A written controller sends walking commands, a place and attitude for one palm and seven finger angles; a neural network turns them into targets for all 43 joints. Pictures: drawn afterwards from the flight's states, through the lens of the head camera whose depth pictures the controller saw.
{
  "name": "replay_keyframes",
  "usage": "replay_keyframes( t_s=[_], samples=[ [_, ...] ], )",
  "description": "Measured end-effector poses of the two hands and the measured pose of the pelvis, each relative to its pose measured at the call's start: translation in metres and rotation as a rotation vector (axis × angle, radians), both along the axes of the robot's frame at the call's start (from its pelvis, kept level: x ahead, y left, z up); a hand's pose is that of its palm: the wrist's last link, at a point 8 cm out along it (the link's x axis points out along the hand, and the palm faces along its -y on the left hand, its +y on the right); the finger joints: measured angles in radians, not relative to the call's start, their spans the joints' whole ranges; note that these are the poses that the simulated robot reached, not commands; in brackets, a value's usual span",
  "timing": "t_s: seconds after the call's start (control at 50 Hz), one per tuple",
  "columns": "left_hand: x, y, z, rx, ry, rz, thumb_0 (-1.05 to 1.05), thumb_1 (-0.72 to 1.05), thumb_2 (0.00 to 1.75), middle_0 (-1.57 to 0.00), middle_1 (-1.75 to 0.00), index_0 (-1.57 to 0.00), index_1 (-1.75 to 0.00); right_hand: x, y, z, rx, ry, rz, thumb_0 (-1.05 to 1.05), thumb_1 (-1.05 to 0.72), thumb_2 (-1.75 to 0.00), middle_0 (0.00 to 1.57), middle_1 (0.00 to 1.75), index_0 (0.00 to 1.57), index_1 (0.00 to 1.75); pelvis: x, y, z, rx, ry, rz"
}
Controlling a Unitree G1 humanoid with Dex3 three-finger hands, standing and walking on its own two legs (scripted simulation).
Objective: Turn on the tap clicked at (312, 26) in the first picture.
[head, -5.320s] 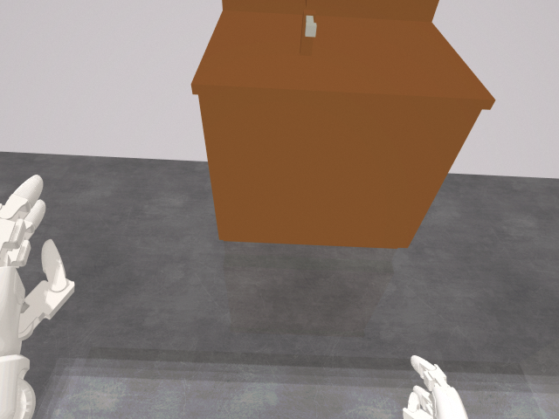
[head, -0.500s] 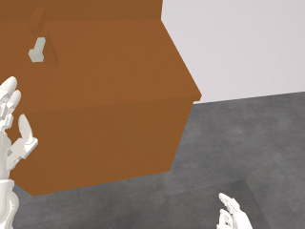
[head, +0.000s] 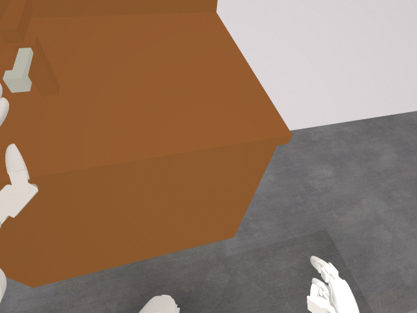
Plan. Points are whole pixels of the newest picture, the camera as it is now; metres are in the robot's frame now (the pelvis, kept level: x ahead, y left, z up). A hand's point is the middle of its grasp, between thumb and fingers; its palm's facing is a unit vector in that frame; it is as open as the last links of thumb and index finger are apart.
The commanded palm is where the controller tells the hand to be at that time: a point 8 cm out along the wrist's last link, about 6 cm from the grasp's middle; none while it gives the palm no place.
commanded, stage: shuffle to correct the standing spot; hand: left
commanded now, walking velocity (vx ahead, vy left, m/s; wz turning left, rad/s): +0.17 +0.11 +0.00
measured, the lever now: (17, 81) +0.42 +0.39 +0.17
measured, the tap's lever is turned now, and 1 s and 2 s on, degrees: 0 0 0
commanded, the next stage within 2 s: come to a stop and stand still in 0.36 s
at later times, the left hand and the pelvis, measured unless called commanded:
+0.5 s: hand (18, 142) +0.28 +0.30 +0.19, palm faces +0.44 -0.80 -0.41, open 7.4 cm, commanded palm +0.22 +0.33 +0.21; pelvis +0.07 +0.05 +0.02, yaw +2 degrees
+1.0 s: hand (14, 127) +0.31 +0.33 +0.18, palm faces +0.46 -0.83 -0.32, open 7.4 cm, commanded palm +0.25 +0.35 +0.21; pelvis +0.10 +0.07 +0.03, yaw +2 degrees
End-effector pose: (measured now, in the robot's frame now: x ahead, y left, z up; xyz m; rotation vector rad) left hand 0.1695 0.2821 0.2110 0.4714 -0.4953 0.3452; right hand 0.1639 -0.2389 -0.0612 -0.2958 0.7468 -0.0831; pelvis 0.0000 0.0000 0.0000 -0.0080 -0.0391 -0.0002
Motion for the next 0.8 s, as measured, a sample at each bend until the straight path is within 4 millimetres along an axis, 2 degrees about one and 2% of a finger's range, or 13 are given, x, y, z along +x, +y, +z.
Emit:
replay_keyframes(
  t_s=[0.08, 0.16, 0.22, 0.26, 0.32, 0.38, 0.44, 0.5, 0.58, 0.64, 0.72, 0.8],
  samples=[
    [0.024, 0.009, 0.001, 0.014, 0.043, 0.015, 0.01, 0.89, 0.90, -0.20, -0.30, -0.21, -0.30, 0.004, 0.022, -0.006, 0.081, -0.020, -0.054, 0.01, -0.91, -0.90, 0.20, 0.30, 0.20, 0.30, 0.008, 0.006, 0.004, 0.029, -0.009, -0.008],
    [0.042, 0.003, 0.007, 0.033, 0.100, 0.011, 0.01, 0.89, 0.90, -0.20, -0.30, -0.21, -0.30, 0.004, 0.039, -0.008, 0.163, -0.027, -0.053, 0.01, -0.90, -0.90, 0.20, 0.30, 0.20, 0.30, 0.016, 0.005, 0.011, 0.031, 0.003, -0.009],
    [0.044, -0.007, 0.010, 0.086, 0.115, -0.012, 0.01, 0.89, 0.90, -0.20, -0.30, -0.21, -0.30, 0.008, 0.042, -0.018, 0.190, -0.028, -0.045, 0.01, -0.90, -0.90, 0.20, 0.30, 0.20, 0.30, 0.024, 0.005, 0.006, 0.024, 0.008, -0.007],
    [0.045, -0.007, 0.011, 0.078, 0.133, -0.021, 0.01, 0.89, 0.90, -0.21, -0.30, -0.21, -0.30, 0.009, 0.040, -0.021, 0.176, 0.011, -0.043, 0.01, -0.90, -0.90, 0.20, 0.30, 0.20, 0.30, 0.030, 0.008, 0.010, 0.012, 0.007, 0.013],
    [0.046, 0.005, 0.012, 0.054, 0.166, 0.008, 0.01, 0.89, 0.90, -0.21, -0.30, -0.22, -0.30, 0.010, 0.033, -0.016, 0.143, 0.065, -0.049, 0.01, -0.90, -0.90, 0.20, 0.30, 0.20, 0.30, 0.041, 0.013, 0.020, 0.020, 0.023, 0.014],
    [0.048, 0.024, 0.010, 0.049, 0.204, 0.067, 0.01, 0.89, 0.90, -0.21, -0.30, -0.22, -0.30, 0.015, 0.027, -0.007, 0.097, 0.091, -0.059, 0.01, -0.90, -0.90, 0.20, 0.30, 0.20, 0.30, 0.050, 0.020, 0.028, 0.031, 0.043, 0.017],
    [0.055, 0.042, 0.004, 0.020, 0.217, 0.110, 0.01, 0.89, 0.90, -0.21, -0.30, -0.22, -0.30, 0.027, 0.024, 0.000, 0.045, 0.084, -0.057, 0.01, -0.90, -0.90, 0.20, 0.30, 0.20, 0.30, 0.058, 0.030, 0.030, 0.042, 0.042, 0.021],
    [0.066, 0.055, -0.004, -0.024, 0.188, 0.107, 0.01, 0.89, 0.90, -0.21, -0.30, -0.21, -0.30, 0.046, 0.028, 0.004, -0.005, 0.042, -0.050, 0.01, -0.90, -0.90, 0.20, 0.30, 0.20, 0.30, 0.067, 0.046, 0.024, 0.030, 0.027, 0.027],
    [0.082, 0.064, -0.007, -0.046, 0.125, 0.064, 0.01, 0.89, 0.90, -0.21, -0.30, -0.21, -0.30, 0.074, 0.050, 0.011, 0.000, -0.035, -0.067, 0.01, -0.91, -0.90, 0.19, 0.30, 0.20, 0.30, 0.072, 0.059, 0.016, 0.048, 0.003, 0.024],
    [0.089, 0.067, 0.001, -0.029, 0.098, 0.049, 0.01, 0.89, 0.90, -0.21, -0.30, -0.21, -0.30, 0.091, 0.076, 0.020, 0.050, -0.091, -0.035, 0.01, -0.91, -0.90, 0.19, 0.30, 0.20, 0.30, 0.075, 0.061, 0.019, 0.044, -0.005, 0.028],
    [0.087, 0.063, 0.015, 0.005, 0.069, 0.044, 0.01, 0.89, 0.90, -0.21, -0.30, -0.21, -0.30, 0.106, 0.104, 0.025, 0.130, -0.140, 0.030, 0.01, -0.91, -0.90, 0.20, 0.30, 0.20, 0.30, 0.080, 0.060, 0.021, 0.027, -0.009, 0.028],
    [0.082, 0.065, 0.021, -0.006, 0.104, 0.069, 0.01, 0.89, 0.90, -0.21, -0.30, -0.21, -0.30, 0.111, 0.119, 0.023, 0.170, -0.121, 0.065, 0.01, -0.90, -0.90, 0.20, 0.30, 0.20, 0.30, 0.088, 0.062, 0.027, -0.004, 0.009, 0.025]
  ],
)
